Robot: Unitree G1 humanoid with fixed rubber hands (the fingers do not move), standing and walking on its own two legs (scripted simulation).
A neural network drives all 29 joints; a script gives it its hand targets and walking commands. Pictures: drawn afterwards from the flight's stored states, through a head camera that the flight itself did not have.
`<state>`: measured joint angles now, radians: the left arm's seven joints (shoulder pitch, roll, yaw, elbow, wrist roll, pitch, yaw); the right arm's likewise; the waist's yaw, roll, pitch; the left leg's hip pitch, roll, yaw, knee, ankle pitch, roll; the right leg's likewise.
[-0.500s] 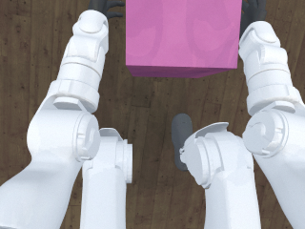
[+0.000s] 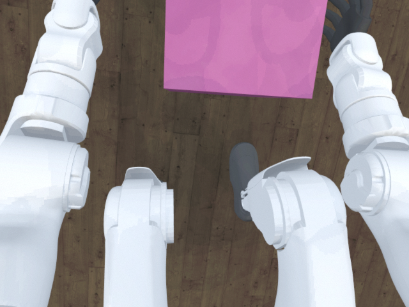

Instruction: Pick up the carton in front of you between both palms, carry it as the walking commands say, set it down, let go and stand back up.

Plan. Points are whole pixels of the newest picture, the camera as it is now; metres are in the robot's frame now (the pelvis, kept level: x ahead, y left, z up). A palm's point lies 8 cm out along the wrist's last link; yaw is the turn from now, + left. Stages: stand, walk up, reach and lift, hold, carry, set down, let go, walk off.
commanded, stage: set down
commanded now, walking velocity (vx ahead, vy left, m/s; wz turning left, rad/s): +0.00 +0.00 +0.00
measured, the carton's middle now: (229, 36) +0.52 -0.08 -0.25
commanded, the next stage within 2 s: let go in 1.00 s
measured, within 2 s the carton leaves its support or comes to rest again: neither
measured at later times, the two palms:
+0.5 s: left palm out of the picture +0.58 +0.13 -0.01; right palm out of the picture +0.50 -0.25 -0.02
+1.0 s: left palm out of the picture +0.58 +0.14 +0.14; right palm out of the picture +0.49 -0.25 +0.13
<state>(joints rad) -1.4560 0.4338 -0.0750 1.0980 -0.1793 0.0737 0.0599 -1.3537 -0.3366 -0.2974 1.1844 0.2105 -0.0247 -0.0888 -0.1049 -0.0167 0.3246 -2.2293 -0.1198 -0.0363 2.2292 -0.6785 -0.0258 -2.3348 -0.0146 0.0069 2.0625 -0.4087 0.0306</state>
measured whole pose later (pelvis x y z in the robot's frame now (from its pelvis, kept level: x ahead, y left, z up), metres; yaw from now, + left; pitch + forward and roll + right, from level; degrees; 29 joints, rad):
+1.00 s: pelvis +0.04 -0.01 +0.23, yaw +0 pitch +46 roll +1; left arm -1.13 0.34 0.20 0.94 0.01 0.16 -0.04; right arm -0.93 -0.15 -0.35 0.70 0.03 0.15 -0.08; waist -0.12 0.03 -0.10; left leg -1.66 -0.07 -0.04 1.34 -0.48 -0.02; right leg -1.75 0.00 0.03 1.24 -0.29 0.01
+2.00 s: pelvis +0.13 +0.00 +0.40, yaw -1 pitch +0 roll -1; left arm 0.21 0.20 0.05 0.46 0.01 0.06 -0.06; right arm 0.24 -0.22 -0.03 0.41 0.01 0.07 0.07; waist -0.01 0.03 0.07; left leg -0.11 -0.02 -0.06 0.44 -0.33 0.01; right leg -0.23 0.02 0.03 0.42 -0.19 0.01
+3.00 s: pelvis +0.15 -0.02 +0.40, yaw +1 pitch -1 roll +0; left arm 0.15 0.33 0.03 0.85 0.03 0.00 0.02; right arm 0.22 -0.36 -0.02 0.76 -0.04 0.01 -0.03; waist 0.01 0.04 0.02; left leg -0.09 -0.01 -0.10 0.47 -0.36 -0.01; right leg -0.23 0.02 -0.01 0.50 -0.26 -0.02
